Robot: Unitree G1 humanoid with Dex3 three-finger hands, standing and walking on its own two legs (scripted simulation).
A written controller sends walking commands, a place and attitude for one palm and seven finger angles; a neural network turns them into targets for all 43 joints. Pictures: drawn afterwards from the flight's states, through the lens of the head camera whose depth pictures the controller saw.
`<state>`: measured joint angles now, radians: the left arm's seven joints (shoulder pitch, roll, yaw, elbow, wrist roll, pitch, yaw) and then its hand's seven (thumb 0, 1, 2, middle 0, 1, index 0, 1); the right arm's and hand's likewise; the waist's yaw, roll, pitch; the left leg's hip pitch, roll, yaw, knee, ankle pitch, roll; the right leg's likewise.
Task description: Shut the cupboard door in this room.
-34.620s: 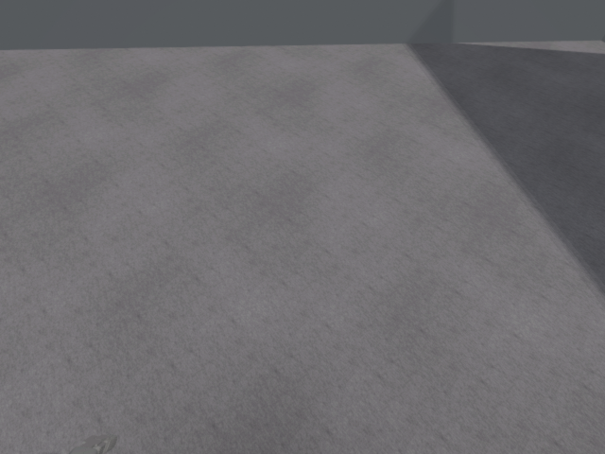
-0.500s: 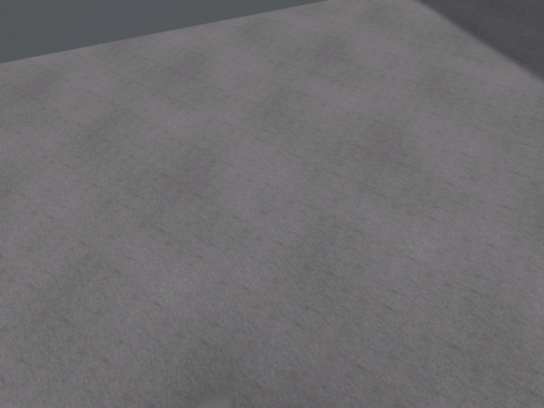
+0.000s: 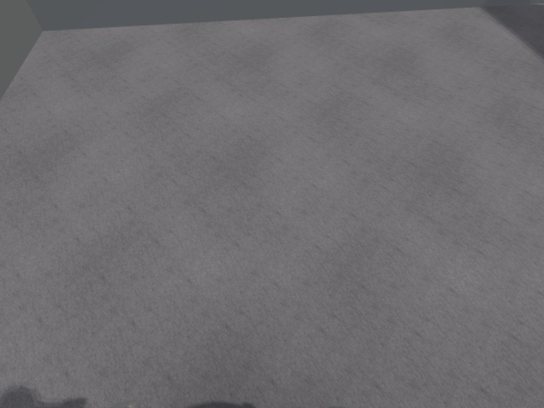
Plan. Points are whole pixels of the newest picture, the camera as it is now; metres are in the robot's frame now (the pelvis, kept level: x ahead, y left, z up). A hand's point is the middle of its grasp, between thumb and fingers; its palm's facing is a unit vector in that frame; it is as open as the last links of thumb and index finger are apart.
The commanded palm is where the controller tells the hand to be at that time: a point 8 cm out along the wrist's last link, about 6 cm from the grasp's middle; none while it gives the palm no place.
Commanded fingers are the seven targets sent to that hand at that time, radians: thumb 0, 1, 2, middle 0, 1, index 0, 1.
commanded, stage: turn or walk to find it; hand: left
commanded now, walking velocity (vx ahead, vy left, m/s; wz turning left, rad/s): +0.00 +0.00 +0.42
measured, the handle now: out of the picture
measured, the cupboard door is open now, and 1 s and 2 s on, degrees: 83 83 83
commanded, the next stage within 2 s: stand and wait in 1.80 s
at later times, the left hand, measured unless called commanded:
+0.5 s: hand out of the picture -0.03 +0.20 -0.18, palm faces +0.29 -0.92 -0.25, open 7.4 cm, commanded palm none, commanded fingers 0.00 0.90 0.90 -0.20 -0.30 -0.20 -0.30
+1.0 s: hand out of the picture +0.00 +0.19 -0.15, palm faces +0.43 -0.86 -0.28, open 7.4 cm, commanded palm none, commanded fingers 0.00 0.90 0.90 -0.20 -0.30 -0.20 -0.30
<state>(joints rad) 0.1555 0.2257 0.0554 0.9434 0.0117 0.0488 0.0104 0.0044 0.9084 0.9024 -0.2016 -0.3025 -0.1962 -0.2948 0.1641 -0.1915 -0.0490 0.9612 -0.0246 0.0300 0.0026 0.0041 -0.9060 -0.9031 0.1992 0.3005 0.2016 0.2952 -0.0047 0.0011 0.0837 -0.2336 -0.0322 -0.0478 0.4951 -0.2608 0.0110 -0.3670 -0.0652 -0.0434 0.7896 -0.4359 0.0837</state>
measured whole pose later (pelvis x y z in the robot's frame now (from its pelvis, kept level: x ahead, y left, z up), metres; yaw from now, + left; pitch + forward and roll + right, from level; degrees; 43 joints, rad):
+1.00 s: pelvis -0.01 -0.03 -0.01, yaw +27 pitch -1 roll +1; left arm 0.15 0.18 0.04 0.91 0.02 0.01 0.01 0.00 0.91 0.90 -0.20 -0.30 -0.20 -0.30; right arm 0.21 -0.22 -0.08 0.98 -0.02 0.06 0.01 0.01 -0.91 -0.90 0.20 0.30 0.20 0.29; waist -0.02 0.05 0.09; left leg -0.37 -0.05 -0.08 0.83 -0.46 -0.02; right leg -0.28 -0.06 -0.11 0.60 -0.31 -0.02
